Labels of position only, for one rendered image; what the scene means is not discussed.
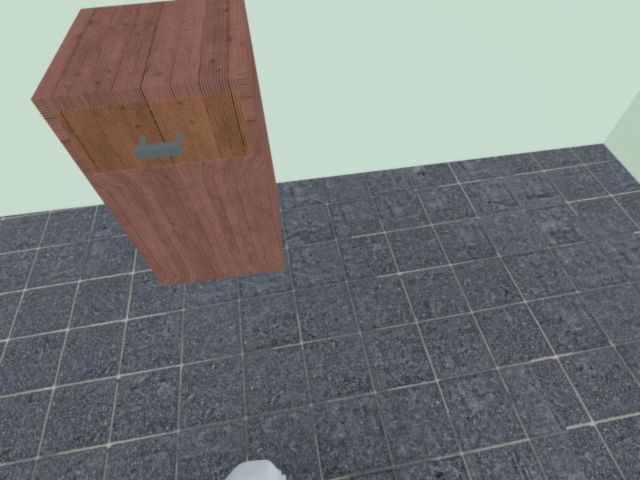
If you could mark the drawer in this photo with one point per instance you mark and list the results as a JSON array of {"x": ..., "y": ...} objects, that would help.
[{"x": 213, "y": 126}]

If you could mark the cabinet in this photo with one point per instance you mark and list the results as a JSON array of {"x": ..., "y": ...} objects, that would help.
[{"x": 192, "y": 221}]

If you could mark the handle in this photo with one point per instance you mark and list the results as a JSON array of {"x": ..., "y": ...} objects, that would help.
[{"x": 143, "y": 151}]

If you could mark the left robot thigh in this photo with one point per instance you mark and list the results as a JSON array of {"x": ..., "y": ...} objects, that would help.
[{"x": 256, "y": 470}]

